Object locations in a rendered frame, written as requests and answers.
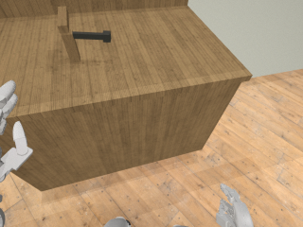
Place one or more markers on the counter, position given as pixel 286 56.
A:
pixel 88 108

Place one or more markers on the tap lever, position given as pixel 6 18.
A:
pixel 105 35

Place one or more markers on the left robot hand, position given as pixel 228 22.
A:
pixel 15 157

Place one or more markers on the right robot hand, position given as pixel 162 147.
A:
pixel 237 214

